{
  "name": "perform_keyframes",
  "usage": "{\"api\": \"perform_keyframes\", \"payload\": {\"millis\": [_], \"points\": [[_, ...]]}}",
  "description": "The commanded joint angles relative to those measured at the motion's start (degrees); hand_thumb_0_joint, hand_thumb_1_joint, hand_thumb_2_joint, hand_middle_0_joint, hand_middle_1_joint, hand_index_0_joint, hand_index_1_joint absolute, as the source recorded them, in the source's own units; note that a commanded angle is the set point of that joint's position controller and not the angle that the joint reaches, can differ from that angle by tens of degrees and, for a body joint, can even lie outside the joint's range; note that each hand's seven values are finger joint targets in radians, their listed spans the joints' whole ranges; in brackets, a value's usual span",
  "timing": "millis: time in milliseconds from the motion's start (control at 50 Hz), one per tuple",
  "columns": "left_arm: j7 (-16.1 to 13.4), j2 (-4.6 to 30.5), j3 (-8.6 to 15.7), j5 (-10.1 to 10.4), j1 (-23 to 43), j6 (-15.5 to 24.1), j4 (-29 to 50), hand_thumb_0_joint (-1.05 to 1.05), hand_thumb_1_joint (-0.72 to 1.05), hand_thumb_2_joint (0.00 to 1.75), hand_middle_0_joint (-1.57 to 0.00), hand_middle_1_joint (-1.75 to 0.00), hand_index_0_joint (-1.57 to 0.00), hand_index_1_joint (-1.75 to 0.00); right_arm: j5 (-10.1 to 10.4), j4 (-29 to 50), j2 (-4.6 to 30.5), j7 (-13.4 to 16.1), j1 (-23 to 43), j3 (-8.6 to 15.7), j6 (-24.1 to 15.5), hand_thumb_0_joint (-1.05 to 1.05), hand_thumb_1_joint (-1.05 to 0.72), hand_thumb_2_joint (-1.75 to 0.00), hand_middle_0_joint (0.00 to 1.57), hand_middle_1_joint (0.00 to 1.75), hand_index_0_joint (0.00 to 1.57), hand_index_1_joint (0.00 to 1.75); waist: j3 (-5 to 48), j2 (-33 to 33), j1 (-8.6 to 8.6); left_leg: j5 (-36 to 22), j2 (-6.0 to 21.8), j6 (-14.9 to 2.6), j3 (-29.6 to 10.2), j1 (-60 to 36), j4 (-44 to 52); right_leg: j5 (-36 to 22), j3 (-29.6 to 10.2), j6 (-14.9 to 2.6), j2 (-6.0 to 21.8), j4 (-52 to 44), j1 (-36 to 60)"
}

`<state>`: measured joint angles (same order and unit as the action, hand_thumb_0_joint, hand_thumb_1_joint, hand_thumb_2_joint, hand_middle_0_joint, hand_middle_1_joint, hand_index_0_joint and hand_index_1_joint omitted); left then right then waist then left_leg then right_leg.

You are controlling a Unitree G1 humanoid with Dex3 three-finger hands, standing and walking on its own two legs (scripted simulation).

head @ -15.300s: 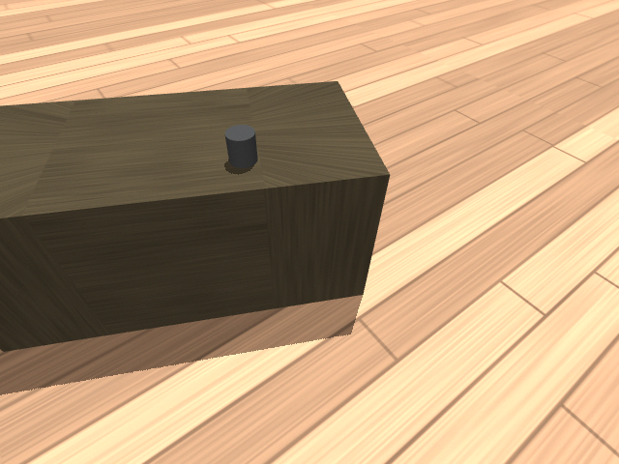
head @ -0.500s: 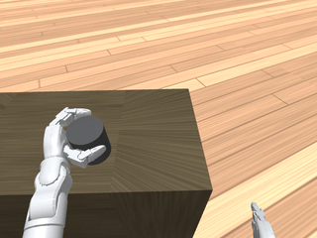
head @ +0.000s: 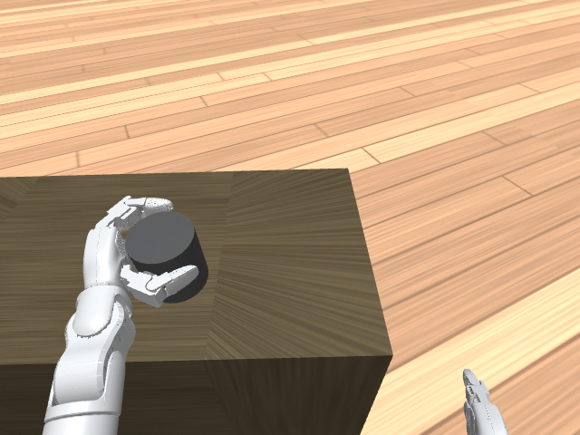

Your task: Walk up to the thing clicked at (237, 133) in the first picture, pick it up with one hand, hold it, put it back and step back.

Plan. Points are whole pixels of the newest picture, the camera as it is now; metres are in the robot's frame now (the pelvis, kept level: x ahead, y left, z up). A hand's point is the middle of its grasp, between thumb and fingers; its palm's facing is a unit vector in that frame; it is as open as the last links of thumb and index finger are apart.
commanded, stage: hold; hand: left
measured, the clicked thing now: (170, 257) +0.33 +0.15 +0.12
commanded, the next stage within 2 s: crouch in 1.92 s
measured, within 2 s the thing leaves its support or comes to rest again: neither
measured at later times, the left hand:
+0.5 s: hand (158, 246) +0.34 +0.16 +0.14, palm faces +0.17 -0.99 +0.01, open 11.4 cm
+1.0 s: hand (158, 242) +0.34 +0.16 +0.14, palm faces +0.16 -0.99 +0.01, open 11.4 cm
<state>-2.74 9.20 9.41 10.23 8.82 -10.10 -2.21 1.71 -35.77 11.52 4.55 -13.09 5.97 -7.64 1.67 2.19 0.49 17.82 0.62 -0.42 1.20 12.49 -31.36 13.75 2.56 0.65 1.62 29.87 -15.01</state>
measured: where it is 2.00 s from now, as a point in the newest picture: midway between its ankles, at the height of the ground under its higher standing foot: outside the picture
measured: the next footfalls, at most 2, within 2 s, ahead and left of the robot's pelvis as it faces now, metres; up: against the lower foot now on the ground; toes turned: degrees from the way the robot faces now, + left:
none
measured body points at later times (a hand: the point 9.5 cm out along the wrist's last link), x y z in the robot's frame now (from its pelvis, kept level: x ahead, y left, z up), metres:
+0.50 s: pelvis +0.01 +0.00 +0.00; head +0.00 -0.02 +0.45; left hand +0.32 +0.22 +0.14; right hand +0.17 -0.26 -0.08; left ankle -0.01 +0.11 -0.73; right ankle +0.02 -0.13 -0.73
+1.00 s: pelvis +0.01 +0.00 +0.00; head +0.00 -0.01 +0.45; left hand +0.33 +0.22 +0.14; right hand +0.17 -0.26 -0.08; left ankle -0.01 +0.11 -0.73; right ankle +0.02 -0.13 -0.73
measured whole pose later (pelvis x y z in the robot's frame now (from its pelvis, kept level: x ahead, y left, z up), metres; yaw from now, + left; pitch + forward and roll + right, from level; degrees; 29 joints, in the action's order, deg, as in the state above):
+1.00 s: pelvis +0.01 +0.00 +0.00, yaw +0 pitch -1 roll +0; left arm -2.4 9.5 9.7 10.3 8.2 -9.4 -1.8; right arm 1.7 -38.2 12.1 4.4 -11.6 6.7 -7.1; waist 1.4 2.4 0.5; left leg 17.3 0.6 -0.3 0.9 10.1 -28.5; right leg 13.5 2.9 0.6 1.5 27.2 -12.6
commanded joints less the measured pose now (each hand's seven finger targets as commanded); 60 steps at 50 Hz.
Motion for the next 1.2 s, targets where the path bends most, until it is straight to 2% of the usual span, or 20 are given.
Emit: {"api": "perform_keyframes", "payload": {"millis": [0, 60, 120, 180, 280, 320, 360, 440, 460, 480, 580, 640, 680, 740, 780, 900, 980, 1020, 1080, 1180], "points": [[0.42, 7.94, 3.47, 0.39, 17.61, 4.74, 13.95, 0.00, -0.06, 1.24, -1.28, -1.45, -1.31, -1.45, 0.03, 8.21, 7.07, -0.07, 5.55, 2.11, -3.39, 0.00, 0.51, -0.06, 0.05, 0.05, 0.05, 0.05, 10.42, -2.23, -0.45, -11.62, -0.87, -0.38, -0.38, -1.15, 5.11, -8.93, 0.32, -0.73, -0.96, -4.37, 4.93], [0.65, 7.43, 2.23, 0.37, 17.99, 5.22, 17.79, 0.00, -0.05, 1.23, -1.27, -1.43, -1.30, -1.43, 0.02, 8.91, 7.18, -0.09, 5.78, 2.11, -3.59, 0.00, 0.51, -0.06, 0.05, 0.05, 0.05, 0.05, 12.40, -1.06, -0.24, -13.58, -0.86, -0.30, -0.34, -2.62, 5.01, -10.96, 0.27, -0.72, -0.94, -4.30, 6.12], [0.79, 6.48, 2.08, 0.46, 15.95, 5.36, 12.76, 0.00, -0.07, 1.21, -1.26, -1.41, -1.28, -1.42, 0.07, 9.16, 8.51, -0.16, 8.35, 2.71, -3.75, 0.00, 0.51, -0.06, 0.05, 0.05, 0.05, 0.05, 9.69, -2.29, -0.06, -12.46, -0.49, -0.01, -0.69, -1.12, 5.71, -9.48, 0.52, -0.89, -1.30, -4.61, 4.86], [0.74, 7.35, 1.50, 0.34, 18.69, 6.55, 18.09, 0.00, -0.09, 1.23, -1.28, -1.44, -1.30, -1.45, -0.01, 7.73, 7.43, -0.12, 6.71, 2.21, -3.65, 0.00, 0.50, -0.06, 0.05, 0.05, 0.05, 0.05, 12.09, 0.25, 0.21, -12.77, -0.45, 0.12, -0.88, -2.73, 5.97, -9.55, 0.61, -1.12, -1.42, -4.44, 5.50], [0.19, 9.02, 3.64, 0.40, 19.02, 6.48, 17.00, 0.00, -0.07, 1.22, -1.26, -1.42, -1.29, -1.43, -0.20, 6.90, 9.51, 0.38, 8.21, 3.66, -3.53, 0.00, 0.50, -0.06, 0.05, 0.05, 0.05, 0.05, 11.20, -1.86, 0.29, -12.60, -0.68, -0.31, -0.62, -2.27, 5.73, -10.16, 0.35, -0.76, -1.13, -4.89, 5.58], [0.12, 8.60, 3.09, 0.17, 19.01, 6.10, 17.08, 0.00, -0.06, 1.24, -1.26, -1.43, -1.29, -1.43, -0.05, 6.66, 7.12, 0.28, 7.10, 2.07, -3.17, 0.00, 0.51, -0.06, 0.05, 0.05, 0.05, 0.05, 12.59, -1.92, 0.20, -14.45, -0.86, -0.38, -0.49, -3.07, 5.51, -11.95, 0.29, -0.69, -0.92, -4.85, 6.70], [0.26, 8.00, 3.91, 0.68, 16.54, 5.41, 12.33, 0.00, -0.07, 1.25, -1.28, -1.45, -1.31, -1.45, -0.05, 5.77, 9.57, 0.51, 7.16, 3.84, -3.24, 0.00, 0.50, -0.06, 0.05, 0.05, 0.05, 0.05, 9.91, -3.47, 0.60, -14.05, -0.69, -0.34, -0.57, -2.52, 5.84, -11.40, 0.53, -0.64, -1.20, -5.02, 5.45], [0.88, 7.75, 2.97, 0.58, 18.68, 6.24, 16.36, 0.00, -0.03, 1.25, -1.29, -1.45, -1.32, -1.45, -0.13, 7.13, 6.96, 0.04, 7.74, 1.91, -3.40, 0.00, 0.51, -0.06, 0.05, 0.05, 0.05, 0.05, 12.58, -3.35, -0.06, -13.82, -0.95, -0.51, -0.49, -3.38, 5.90, -11.17, 0.61, -0.49, -0.93, -5.28, 6.87], [0.94, 7.49, 3.57, 0.52, 14.83, 5.44, 9.97, 0.00, -0.05, 1.25, -1.29, -1.45, -1.31, -1.45, 0.06, 6.39, 7.14, 0.01, 6.29, 1.84, -3.18, 0.00, 0.51, -0.06, 0.05, 0.05, 0.05, 0.05, 9.78, -4.04, 0.08, -13.51, -0.92, -0.52, -0.31, -2.24, 6.01, -10.91, 0.49, -0.49, -1.02, -5.54, 5.55], [1.28, 6.53, 2.19, 0.86, 15.18, 5.66, 12.82, 0.00, -0.05, 1.25, -1.27, -1.44, -1.30, -1.45, 0.08, 5.48, 6.93, -0.11, 6.44, 2.06, -3.07, 0.00, 0.51, -0.06, 0.05, 0.05, 0.05, 0.05, 9.77, -2.28, -0.08, -14.70, -0.86, -0.29, -0.40, -2.35, 5.96, -11.85, 0.55, -0.66, -1.06, -5.24, 5.85], [0.70, 9.36, 3.40, 0.33, 20.16, 6.82, 20.53, 0.00, -0.03, 1.26, -1.27, -1.44, -1.30, -1.45, 0.07, 8.44, 7.04, -0.21, 8.53, 1.65, -3.09, 0.00, 0.51, -0.06, 0.05, 0.05, 0.05, 0.05, 13.06, -0.46, -0.54, -16.37, -0.95, -0.18, -0.44, -3.73, 5.71, -13.54, 0.44, -0.74, -0.89, -4.91, 7.57], [0.51, 6.90, 2.16, 0.35, 16.83, 5.86, 13.52, 0.00, -0.04, 1.25, -1.25, -1.43, -1.28, -1.43, 0.01, 7.79, 8.11, 0.11, 8.48, 2.37, -2.71, 0.00, 0.51, -0.06, 0.05, 0.05, 0.05, 0.05, 11.22, -1.49, 0.26, -17.39, -0.43, 0.31, -0.69, -3.22, 5.91, -13.74, 0.48, -1.04, -1.25, -4.86, 6.87], [0.41, 8.78, 4.28, 0.59, 18.17, 6.37, 15.54, 0.00, -0.02, 1.26, -1.27, -1.44, -1.29, -1.44, -0.11, 7.11, 8.87, 0.14, 7.82, 3.16, -2.73, 0.00, 0.51, -0.06, 0.05, 0.05, 0.05, 0.05, 11.84, -2.53, 0.08, -16.32, -0.48, 0.02, -0.77, -3.80, 6.01, -13.13, 0.70, -0.80, -1.22, -5.00, 6.92], [0.72, 6.29, 2.06, 0.37, 15.86, 5.79, 12.03, 0.00, -0.03, 1.27, -1.27, -1.45, -1.30, -1.45, -0.06, 7.63, 7.66, 0.14, 7.44, 2.20, -2.65, 0.00, 0.51, -0.06, 0.05, 0.05, 0.05, 0.05, 11.03, -3.26, 0.53, -16.73, -0.61, -0.09, -0.42, -3.71, 6.03, -13.66, 0.56, -0.74, -1.16, -5.30, 6.91], [0.72, 7.91, 3.62, 0.68, 17.06, 5.91, 13.13, 0.00, 0.00, 1.26, -1.26, -1.44, -1.29, -1.44, -0.09, 6.08, 8.81, 0.23, 6.55, 3.01, -2.42, 0.00, 0.51, -0.06, 0.05, 0.05, 0.05, 0.05, 10.35, -2.06, 0.28, -16.78, -0.56, 0.06, -0.54, -3.34, 6.21, -13.53, 0.63, -0.83, -1.18, -5.14, 6.49], [0.46, 8.20, 2.99, 0.52, 19.18, 5.38, 16.53, 0.00, -0.05, 1.26, -1.25, -1.44, -1.28, -1.44, 0.08, 7.27, 8.47, 0.15, 7.78, 2.97, -2.53, 0.00, 0.51, -0.06, 0.05, 0.05, 0.05, 0.05, 12.66, -1.80, 0.01, -18.21, -0.67, -0.02, -0.53, -4.81, 5.97, -15.02, 0.60, -0.88, -1.05, -5.14, 7.74], [0.16, 7.97, 3.66, 0.41, 18.47, 4.39, 11.87, 0.00, -0.01, 1.27, -1.28, -1.45, -1.31, -1.46, 0.02, 7.36, 9.15, 0.31, 8.91, 3.45, -2.73, 0.00, 0.51, -0.06, 0.05, 0.05, 0.05, 0.05, 10.44, -3.05, 0.49, -14.35, -0.81, -0.34, -0.40, -3.95, 6.76, -11.60, 0.53, -0.66, -0.93, -6.21, 6.62], [0.29, 8.16, 3.04, 0.36, 19.90, 4.79, 16.91, 0.00, -0.02, 1.26, -1.27, -1.45, -1.30, -1.45, -0.02, 6.28, 6.81, -0.03, 7.78, 1.89, -2.64, 0.00, 0.52, -0.06, 0.05, 0.05, 0.05, 0.05, 10.89, -1.75, -0.40, -14.41, -0.87, -0.27, -0.36, -4.03, 6.89, -11.39, 0.76, -0.75, -0.95, -6.14, 7.11], [0.53, 6.87, 2.69, 0.46, 15.89, 3.48, 10.67, 0.00, -0.03, 1.26, -1.27, -1.45, -1.30, -1.45, 0.02, 6.86, 9.04, 0.05, 8.58, 3.21, -2.85, 0.00, 0.51, -0.06, 0.05, 0.05, 0.05, 0.05, 9.88, -3.96, 0.20, -14.30, -0.86, -0.43, -0.32, -3.39, 6.85, -11.46, 0.72, -0.65, -1.01, -6.32, 6.42], [0.04, 8.10, 3.22, 0.19, 18.61, 3.50, 16.23, 0.00, -0.03, 1.26, -1.26, -1.44, -1.28, -1.44, 0.04, 7.25, 8.29, -0.03, 7.92, 2.74, -2.93, 0.00, 0.51, -0.06, 0.05, 0.05, 0.05, 0.05, 12.72, -2.48, 0.02, -17.43, -0.74, -0.14, -0.52, -5.05, 6.40, -14.11, 0.69, -0.79, -1.07, -5.64, 7.99]]}}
